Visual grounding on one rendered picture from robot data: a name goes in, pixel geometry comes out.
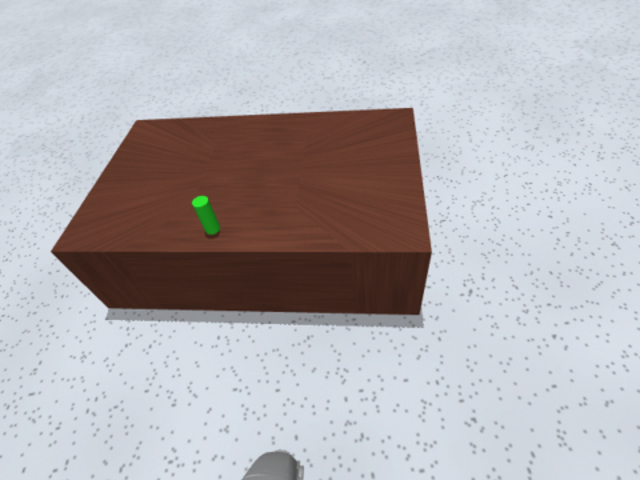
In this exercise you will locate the can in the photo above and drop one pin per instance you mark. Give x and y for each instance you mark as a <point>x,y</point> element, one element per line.
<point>206,214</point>

